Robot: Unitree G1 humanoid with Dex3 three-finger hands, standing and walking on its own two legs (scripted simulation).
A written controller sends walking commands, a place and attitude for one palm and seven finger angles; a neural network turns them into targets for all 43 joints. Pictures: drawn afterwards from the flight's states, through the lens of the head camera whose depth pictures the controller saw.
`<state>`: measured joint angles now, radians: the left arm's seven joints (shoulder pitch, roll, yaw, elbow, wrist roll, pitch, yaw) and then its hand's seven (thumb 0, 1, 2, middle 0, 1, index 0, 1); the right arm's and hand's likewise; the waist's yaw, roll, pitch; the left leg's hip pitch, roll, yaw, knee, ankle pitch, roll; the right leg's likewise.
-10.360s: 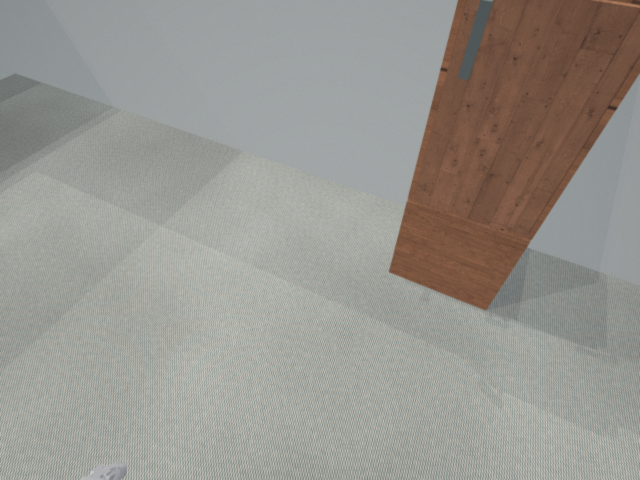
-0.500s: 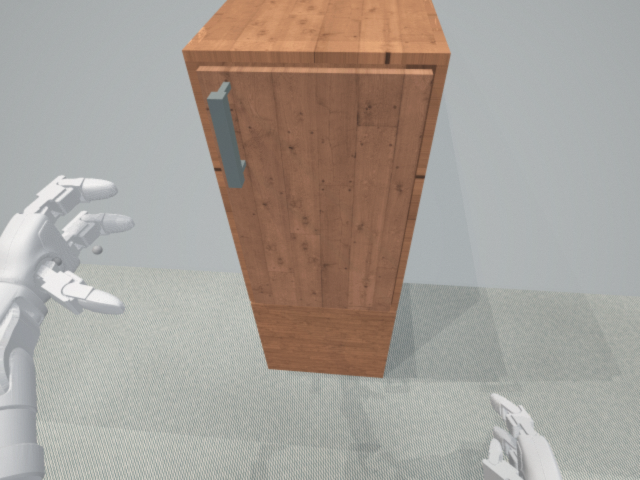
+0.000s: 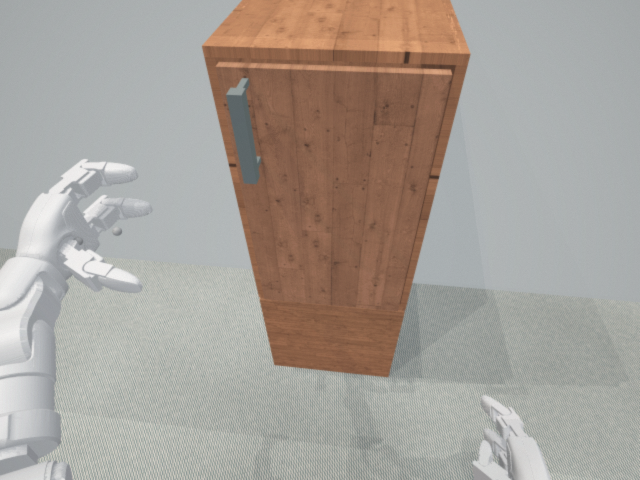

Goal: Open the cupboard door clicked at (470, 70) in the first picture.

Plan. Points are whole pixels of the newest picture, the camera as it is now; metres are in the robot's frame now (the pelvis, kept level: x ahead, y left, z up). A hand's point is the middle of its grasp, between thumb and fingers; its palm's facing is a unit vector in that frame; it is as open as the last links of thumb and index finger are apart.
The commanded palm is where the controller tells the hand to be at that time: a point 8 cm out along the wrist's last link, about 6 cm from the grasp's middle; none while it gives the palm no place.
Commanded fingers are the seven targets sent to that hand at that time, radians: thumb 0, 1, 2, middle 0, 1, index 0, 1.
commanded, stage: move the hooked fingers beside the handle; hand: left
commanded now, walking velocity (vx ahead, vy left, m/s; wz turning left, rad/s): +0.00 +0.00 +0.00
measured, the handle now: (247, 132) +0.57 +0.18 +0.15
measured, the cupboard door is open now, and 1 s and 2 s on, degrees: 0 0 0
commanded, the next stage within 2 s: none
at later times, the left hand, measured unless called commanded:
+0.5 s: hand (156, 194) +0.39 +0.25 +0.17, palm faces +0.02 -1.00 -0.04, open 14.0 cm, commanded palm +0.37 +0.30 +0.17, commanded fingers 0.00 -0.50 0.30 -0.30 -1.20 -0.30 -1.20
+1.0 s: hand (177, 166) +0.45 +0.24 +0.17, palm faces +0.00 -1.00 -0.02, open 14.0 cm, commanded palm +0.43 +0.30 +0.17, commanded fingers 0.00 -0.50 0.30 -0.30 -1.20 -0.30 -1.20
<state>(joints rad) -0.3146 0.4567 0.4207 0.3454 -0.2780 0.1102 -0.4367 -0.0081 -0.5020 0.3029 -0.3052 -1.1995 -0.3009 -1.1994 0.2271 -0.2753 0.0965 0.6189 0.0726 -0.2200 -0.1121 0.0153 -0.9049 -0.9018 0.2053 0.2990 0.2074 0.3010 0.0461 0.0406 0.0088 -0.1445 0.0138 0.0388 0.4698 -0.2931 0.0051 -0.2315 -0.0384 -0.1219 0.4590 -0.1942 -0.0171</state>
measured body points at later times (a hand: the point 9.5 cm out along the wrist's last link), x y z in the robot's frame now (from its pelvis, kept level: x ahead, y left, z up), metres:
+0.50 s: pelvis +0.01 +0.00 +0.00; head +0.02 -0.01 +0.45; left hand +0.38 +0.30 +0.18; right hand +0.15 -0.25 -0.09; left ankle -0.02 +0.11 -0.74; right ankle +0.04 -0.11 -0.74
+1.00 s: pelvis +0.01 +0.00 +0.00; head +0.05 +0.00 +0.45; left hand +0.44 +0.30 +0.18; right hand +0.09 -0.27 -0.11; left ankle -0.02 +0.11 -0.74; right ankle +0.04 -0.11 -0.74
